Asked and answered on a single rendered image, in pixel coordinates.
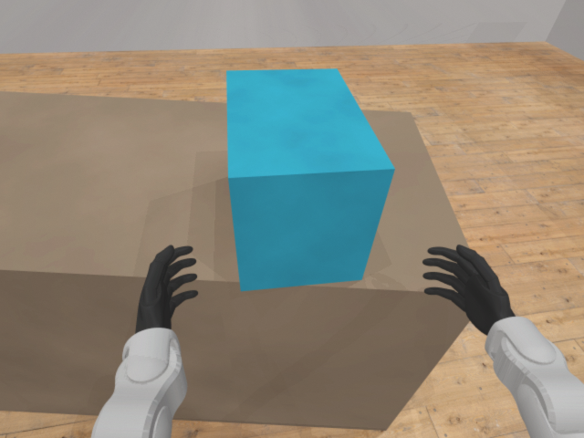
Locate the robot right hand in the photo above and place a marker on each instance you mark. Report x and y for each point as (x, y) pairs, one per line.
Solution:
(480, 294)

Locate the right robot forearm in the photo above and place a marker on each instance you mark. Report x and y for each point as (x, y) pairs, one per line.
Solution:
(549, 398)

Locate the carton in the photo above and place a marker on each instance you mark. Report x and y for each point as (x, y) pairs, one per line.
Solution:
(308, 178)

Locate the pedestal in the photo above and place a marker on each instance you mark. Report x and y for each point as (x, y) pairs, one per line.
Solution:
(93, 188)

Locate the robot left hand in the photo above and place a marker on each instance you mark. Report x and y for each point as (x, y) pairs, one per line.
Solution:
(156, 304)

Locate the left robot forearm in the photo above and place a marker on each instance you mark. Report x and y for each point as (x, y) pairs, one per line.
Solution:
(150, 385)

